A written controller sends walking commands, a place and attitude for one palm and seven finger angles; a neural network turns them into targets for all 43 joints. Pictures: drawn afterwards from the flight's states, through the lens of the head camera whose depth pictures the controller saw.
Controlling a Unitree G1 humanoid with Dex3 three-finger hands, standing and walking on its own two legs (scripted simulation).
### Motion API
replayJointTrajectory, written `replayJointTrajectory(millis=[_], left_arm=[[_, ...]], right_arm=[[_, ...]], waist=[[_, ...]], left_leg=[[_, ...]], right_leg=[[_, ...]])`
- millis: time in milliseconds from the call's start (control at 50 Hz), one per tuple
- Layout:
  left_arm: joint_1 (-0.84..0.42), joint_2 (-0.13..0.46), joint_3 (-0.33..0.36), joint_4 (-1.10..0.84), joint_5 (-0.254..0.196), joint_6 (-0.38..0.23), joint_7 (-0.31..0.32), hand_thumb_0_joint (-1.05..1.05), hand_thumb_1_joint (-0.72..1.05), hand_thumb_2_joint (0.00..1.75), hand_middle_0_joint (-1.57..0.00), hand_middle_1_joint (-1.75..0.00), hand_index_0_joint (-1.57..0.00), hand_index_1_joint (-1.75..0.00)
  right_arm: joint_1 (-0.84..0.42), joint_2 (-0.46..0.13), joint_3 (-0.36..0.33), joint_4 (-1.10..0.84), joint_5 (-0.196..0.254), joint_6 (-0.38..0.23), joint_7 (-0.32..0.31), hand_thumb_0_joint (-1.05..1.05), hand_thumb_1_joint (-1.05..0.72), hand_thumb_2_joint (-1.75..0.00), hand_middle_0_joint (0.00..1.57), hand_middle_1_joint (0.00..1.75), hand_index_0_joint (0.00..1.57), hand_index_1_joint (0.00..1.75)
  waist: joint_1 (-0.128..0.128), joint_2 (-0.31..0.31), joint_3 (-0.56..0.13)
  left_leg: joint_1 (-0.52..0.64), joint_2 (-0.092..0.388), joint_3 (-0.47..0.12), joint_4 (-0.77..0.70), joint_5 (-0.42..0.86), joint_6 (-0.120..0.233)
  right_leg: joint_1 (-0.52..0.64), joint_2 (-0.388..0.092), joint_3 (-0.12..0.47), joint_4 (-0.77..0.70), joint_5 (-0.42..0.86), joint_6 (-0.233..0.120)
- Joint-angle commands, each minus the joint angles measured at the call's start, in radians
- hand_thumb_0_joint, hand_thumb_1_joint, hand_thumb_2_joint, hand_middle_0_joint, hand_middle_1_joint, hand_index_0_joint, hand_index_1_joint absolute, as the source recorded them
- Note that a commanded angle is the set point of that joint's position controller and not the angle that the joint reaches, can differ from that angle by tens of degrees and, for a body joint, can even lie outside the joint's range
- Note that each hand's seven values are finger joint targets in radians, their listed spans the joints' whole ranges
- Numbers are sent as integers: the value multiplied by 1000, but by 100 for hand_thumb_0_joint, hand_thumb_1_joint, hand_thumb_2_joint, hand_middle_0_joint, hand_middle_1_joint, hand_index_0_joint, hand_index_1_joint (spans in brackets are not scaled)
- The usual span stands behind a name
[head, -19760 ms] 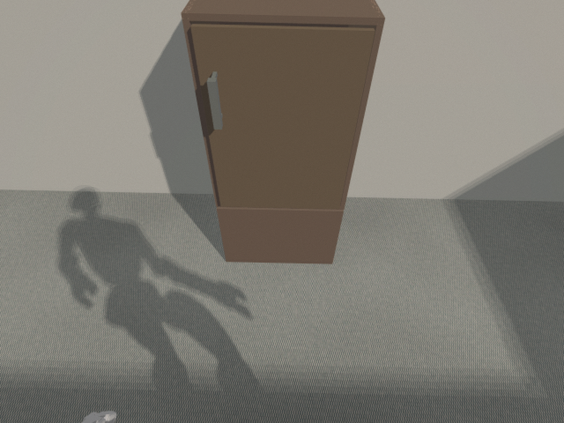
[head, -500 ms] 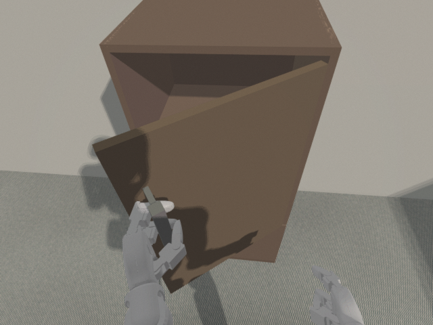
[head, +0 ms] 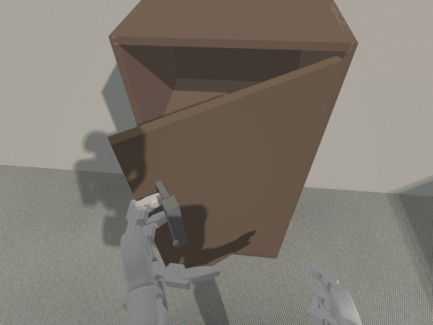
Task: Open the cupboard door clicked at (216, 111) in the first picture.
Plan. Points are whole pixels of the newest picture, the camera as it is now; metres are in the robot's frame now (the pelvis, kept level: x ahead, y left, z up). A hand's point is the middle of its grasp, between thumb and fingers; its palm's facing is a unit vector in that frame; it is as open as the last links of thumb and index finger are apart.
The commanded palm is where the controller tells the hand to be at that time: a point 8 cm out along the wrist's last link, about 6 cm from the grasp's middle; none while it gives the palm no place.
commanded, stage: open thumb and fingers to let go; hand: left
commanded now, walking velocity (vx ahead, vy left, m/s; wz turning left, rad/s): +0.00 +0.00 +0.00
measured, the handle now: (171, 215) +0.29 +0.10 +0.08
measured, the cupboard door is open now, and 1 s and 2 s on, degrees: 36 37 37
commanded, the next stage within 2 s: slide the hand sideways off the handle in 0.18 s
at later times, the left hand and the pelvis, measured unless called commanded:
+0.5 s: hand (181, 271) +0.19 +0.07 +0.09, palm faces -0.13 -0.99 +0.02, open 16.5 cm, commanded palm +0.18 +0.10 +0.08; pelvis -0.01 +0.02 -0.01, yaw +0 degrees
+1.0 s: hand (150, 282) +0.18 +0.11 +0.08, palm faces -0.05 -1.00 +0.01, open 16.1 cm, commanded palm +0.15 +0.16 +0.08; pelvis +0.00 +0.02 -0.01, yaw -1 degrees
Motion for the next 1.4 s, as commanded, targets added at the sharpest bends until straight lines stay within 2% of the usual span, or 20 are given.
replayJointTrajectory(millis=[0,140,260,280,300,320,360,400,480,620,640,660,720,780,900,920,960,1200,1240,1380], left_arm=[[-92,-166,-106,-267,24,-47,8,0,-50,30,-21,-65,-21,-65],[-181,-221,-140,-239,28,11,41,0,-50,30,-15,-30,-15,-30],[-154,-254,-155,-259,18,54,46,0,-50,30,-15,-30,-15,-30],[-174,-98,-342,-286,127,7,-148,0,-50,30,-15,-30,-15,-30],[-161,-50,-269,-327,81,-34,-255,0,-50,30,-15,-30,-15,-30],[-155,-28,-272,-344,60,-57,-321,0,-50,30,-15,-30,-15,-30],[-148,22,-245,-361,20,-86,-433,0,-50,30,-15,-30,-15,-30],[-139,13,-232,-391,-19,-109,-482,0,-50,30,-15,-30,-15,-30],[-54,26,-136,-385,-71,-113,-451,0,-50,30,-15,-30,-15,-30],[47,111,4,-347,-19,-77,-345,0,-50,30,-15,-30,-15,-30],[34,98,-7,-364,-26,-74,-345,0,-50,30,-15,-30,-15,-30],[56,117,21,-371,-36,-71,-346,0,-50,30,-15,-30,-15,-30],[125,134,60,-372,-69,-49,-367,0,-50,30,-15,-30,-15,-30],[149,133,67,-398,-99,-41,-394,0,-50,30,-15,-30,-15,-30],[222,171,102,-464,-131,-86,-454,0,-50,30,-15,-30,-15,-30],[214,176,99,-493,-132,-99,-465,0,-50,30,-15,-30,-15,-30],[252,173,89,-513,-139,-120,-488,0,-50,30,-15,-30,-15,-30],[388,246,214,-526,-203,-119,-568,0,-50,30,-15,-30,-15,-30],[393,249,218,-547,-213,-116,-576,0,-50,30,-15,-30,-15,-30],[451,254,231,-559,-242,-124,-614,0,-50,30,-15,-30,-15,-30]], right_arm=[[-112,-84,-31,-185,6,-59,1,0,-90,-90,20,30,20,30],[-147,-83,-22,-178,12,-49,12,0,-90,-90,20,30,20,30],[-163,-75,-24,-181,17,-36,26,0,-90,-90,20,30,20,30],[-69,-125,-31,-163,22,-42,34,0,-90,-90,20,30,20,30],[-63,-106,-41,-194,30,-46,31,0,-90,-90,20,30,20,30],[-61,-112,-40,-200,34,-46,27,0,-90,-90,20,30,20,30],[-60,-107,-34,-222,38,-57,21,0,-90,-90,20,30,20,30],[-59,-103,-30,-251,45,-76,13,0,-90,-90,20,30,20,30],[-56,-104,-23,-275,50,-95,0,0,-90,-90,20,30,20,30],[-55,-101,-24,-294,42,-66,2,0,-90,-90,20,30,20,30],[-54,-99,-22,-298,44,-61,2,0,-90,-90,20,30,20,30],[-54,-99,-23,-300,46,-59,-1,0,-90,-90,20,30,20,30],[-56,-104,-18,-306,53,-48,-7,0,-90,-90,20,30,20,30],[-49,-106,-14,-314,54,-47,-11,0,-90,-90,20,30,20,30],[-25,-117,-25,-318,55,-62,-16,0,-90,-90,20,30,20,30],[-22,-119,-28,-319,54,-68,-16,0,-90,-90,20,30,20,30],[-11,-119,-33,-321,55,-77,-16,0,-90,-90,20,30,20,30],[-10,-116,-59,-328,74,-68,-45,0,-90,-90,20,30,20,30],[-16,-113,-57,-331,76,-68,-49,0,-90,-90,20,30,20,30],[-16,-110,-63,-331,85,-69,-55,0,-90,-90,20,30,20,30]], waist=[[-7,-80,-140],[-10,-47,-105],[6,-51,-154],[-106,-91,-66],[-61,-83,-113],[-53,-45,-149],[-56,-43,-153],[-60,-62,-125],[-36,-98,-82],[19,-86,-130],[5,-83,-124],[15,-75,-122],[22,-85,-100],[7,-94,-67],[-9,-80,-67],[-8,-42,-80],[-13,-40,-107],[7,-73,-127],[10,-40,-138],[10,-41,-137]], left_leg=[[74,-26,14,-107,215,50],[80,-19,-13,-127,174,45],[107,-13,-9,-132,230,42],[121,-17,-1,-109,224,64],[106,-17,3,-110,226,66],[113,-19,4,-105,251,70],[108,-25,4,-98,231,69],[83,-26,-2,-93,177,71],[28,-30,-10,-97,85,62],[-6,-33,8,-94,95,53],[-3,-32,13,-93,94,53],[-7,-32,20,-92,95,52],[-15,-31,27,-100,88,52],[-25,-30,33,-97,80,52],[-40,-28,31,-62,107,54],[-32,-29,27,-58,124,54],[-28,-30,26,-40,152,55],[-84,-32,26,-4,157,54],[-78,-33,26,-2,171,54],[-77,-29,16,4,197,53]], right_leg=[[87,7,12,-163,263,5],[38,21,-21,-147,171,-7],[74,27,-30,-137,227,-11],[3,9,27,-153,281,3],[50,6,25,-145,305,-3],[75,4,35,-127,343,-7],[70,1,33,-121,324,-3],[40,4,34,-123,252,2],[-2,13,18,-124,116,6],[21,17,21,-93,113,-3],[19,15,22,-97,121,0],[26,16,27,-102,126,0],[43,21,30,-123,119,2],[35,21,34,-134,116,9],[7,25,33,-107,157,14],[8,25,32,-92,175,10],[0,25,28,-72,212,13],[-1,28,34,-54,216,19],[3,27,33,-46,235,19],[-11,34,18,-27,259,21]])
